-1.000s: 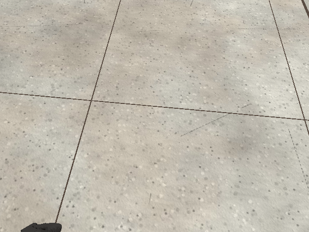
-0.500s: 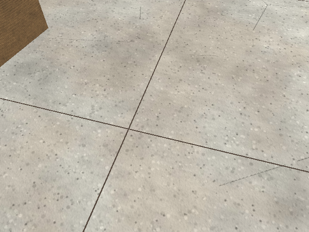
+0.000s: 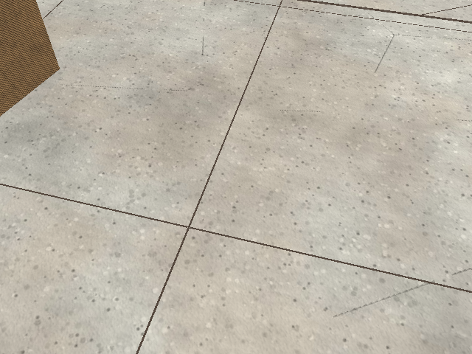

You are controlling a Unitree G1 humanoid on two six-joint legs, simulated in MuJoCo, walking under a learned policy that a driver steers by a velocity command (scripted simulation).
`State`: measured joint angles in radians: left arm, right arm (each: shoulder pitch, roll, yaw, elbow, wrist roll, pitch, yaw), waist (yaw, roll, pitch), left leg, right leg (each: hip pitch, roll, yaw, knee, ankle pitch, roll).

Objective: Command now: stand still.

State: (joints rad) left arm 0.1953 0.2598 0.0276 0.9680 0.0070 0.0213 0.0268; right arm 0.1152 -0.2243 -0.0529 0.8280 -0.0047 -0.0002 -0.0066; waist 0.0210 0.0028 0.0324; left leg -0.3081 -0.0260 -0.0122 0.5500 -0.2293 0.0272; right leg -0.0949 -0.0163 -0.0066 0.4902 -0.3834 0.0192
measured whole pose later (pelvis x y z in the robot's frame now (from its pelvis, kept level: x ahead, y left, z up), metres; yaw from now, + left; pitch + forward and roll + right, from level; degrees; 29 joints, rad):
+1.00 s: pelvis +0.17 +0.00 +0.00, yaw -8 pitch +1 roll +1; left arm 0.03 0.21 0.04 0.87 -0.01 -0.05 -0.02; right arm 0.37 -0.21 -0.03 1.11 0.01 -0.06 -0.02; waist -0.06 -0.02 0.04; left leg 0.08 -0.01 0.17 0.31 -0.39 0.00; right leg -0.54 -0.03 -0.03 0.59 -0.05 -0.06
